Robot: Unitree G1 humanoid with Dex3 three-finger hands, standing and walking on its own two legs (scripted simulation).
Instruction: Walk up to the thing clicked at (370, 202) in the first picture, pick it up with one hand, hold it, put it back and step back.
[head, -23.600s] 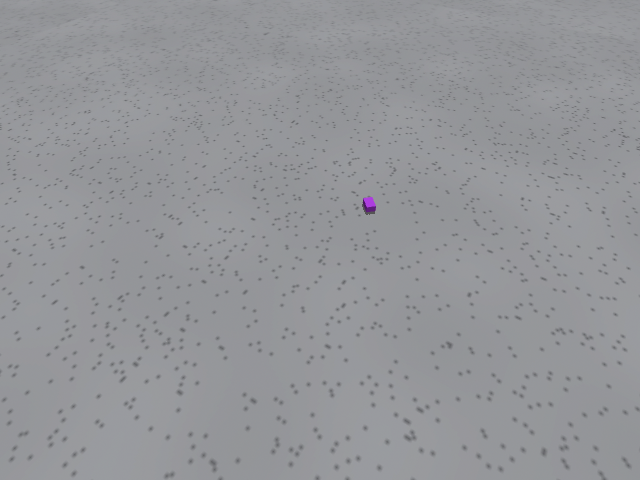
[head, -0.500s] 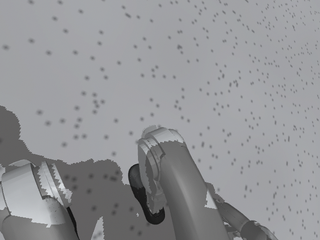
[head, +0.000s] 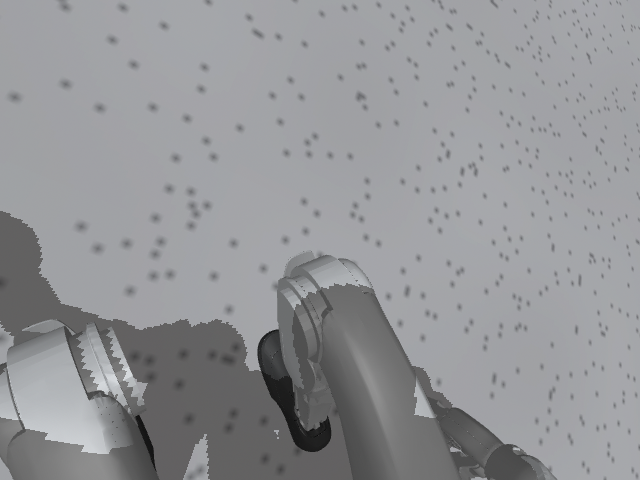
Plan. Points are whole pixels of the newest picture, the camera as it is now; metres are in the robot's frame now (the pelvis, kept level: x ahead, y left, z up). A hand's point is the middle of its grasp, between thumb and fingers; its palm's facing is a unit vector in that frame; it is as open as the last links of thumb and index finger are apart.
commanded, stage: settle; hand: left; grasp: from above
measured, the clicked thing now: out of the picture +0.42 +0.33 -0.28
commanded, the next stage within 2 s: lift in 0.74 s
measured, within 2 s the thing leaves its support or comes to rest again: leaves its support in 0.14 s
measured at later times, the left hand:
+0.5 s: hand out of the picture +0.40 +0.34 -0.17, palm faces -0.43 -0.08 -0.90, open 7.3 cm
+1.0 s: hand out of the picture +0.40 +0.34 -0.11, palm faces -0.44 -0.07 -0.89, open 7.3 cm
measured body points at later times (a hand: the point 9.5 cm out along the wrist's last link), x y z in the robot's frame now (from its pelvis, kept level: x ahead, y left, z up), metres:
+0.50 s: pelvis +0.00 +0.00 +0.02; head +0.22 +0.11 +0.40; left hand +0.42 +0.34 -0.11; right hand +0.12 -0.26 -0.08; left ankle +0.07 +0.13 -0.26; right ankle +0.11 -0.12 -0.26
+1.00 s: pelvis -0.01 -0.01 +0.04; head +0.20 +0.09 +0.43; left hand +0.41 +0.34 -0.06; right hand +0.09 -0.27 -0.06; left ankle +0.07 +0.13 -0.26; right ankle +0.11 -0.12 -0.26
